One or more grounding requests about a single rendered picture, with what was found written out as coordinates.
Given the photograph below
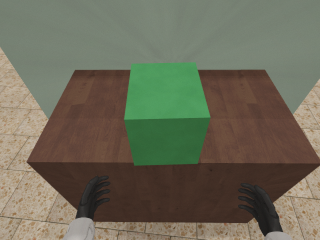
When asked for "left robot forearm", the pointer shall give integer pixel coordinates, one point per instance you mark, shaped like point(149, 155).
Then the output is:
point(82, 228)

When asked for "carton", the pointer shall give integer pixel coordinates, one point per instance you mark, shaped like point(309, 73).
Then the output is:
point(166, 114)

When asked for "robot left hand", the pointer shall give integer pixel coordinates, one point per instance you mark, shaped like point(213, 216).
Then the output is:
point(88, 202)

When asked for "robot right hand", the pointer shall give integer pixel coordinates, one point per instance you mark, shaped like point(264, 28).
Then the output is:
point(263, 208)

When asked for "pedestal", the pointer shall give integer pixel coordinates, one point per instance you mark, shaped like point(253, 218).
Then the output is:
point(252, 137)

